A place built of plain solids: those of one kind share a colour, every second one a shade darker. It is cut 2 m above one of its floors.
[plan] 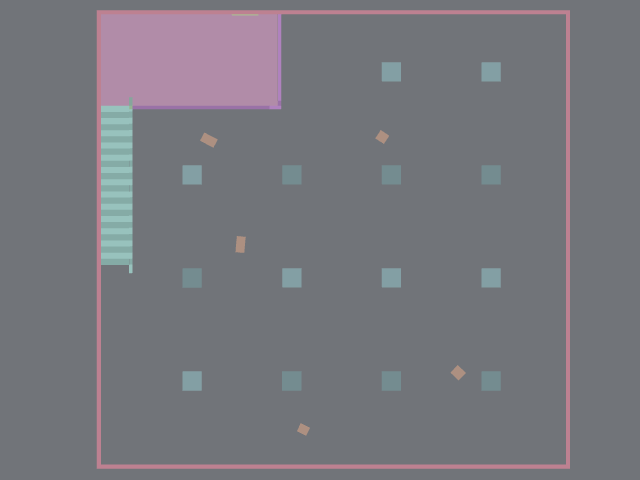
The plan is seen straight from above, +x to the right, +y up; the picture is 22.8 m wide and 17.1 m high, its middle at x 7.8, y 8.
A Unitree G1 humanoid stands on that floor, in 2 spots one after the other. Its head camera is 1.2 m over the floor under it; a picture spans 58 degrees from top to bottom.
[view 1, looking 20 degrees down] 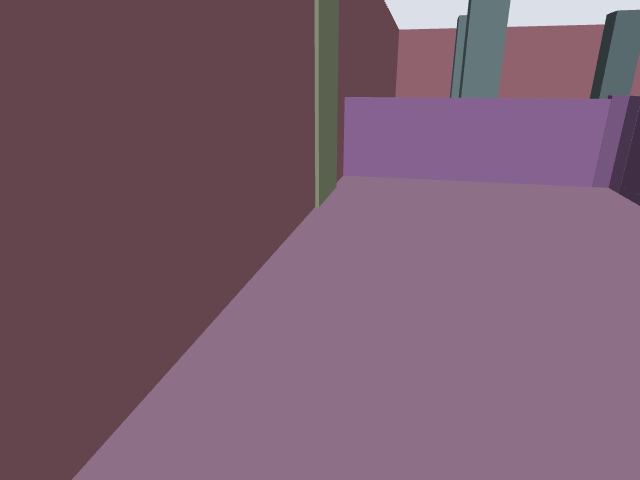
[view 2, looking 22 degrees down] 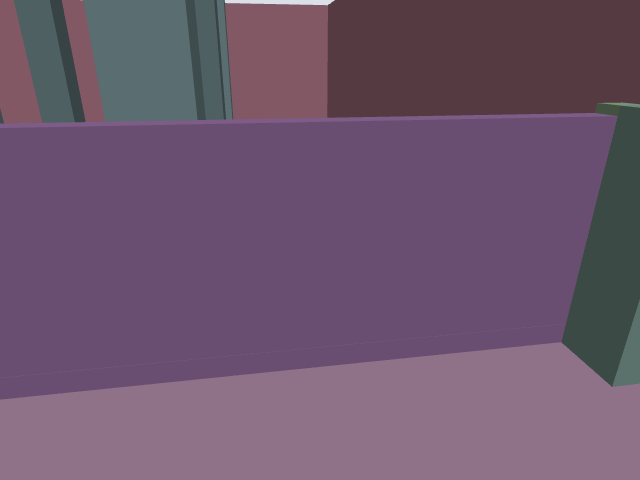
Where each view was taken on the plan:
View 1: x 0.50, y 15.03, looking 13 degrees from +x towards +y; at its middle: gal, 3.51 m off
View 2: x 2.50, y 14.28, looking -99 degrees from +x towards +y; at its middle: piece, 1.64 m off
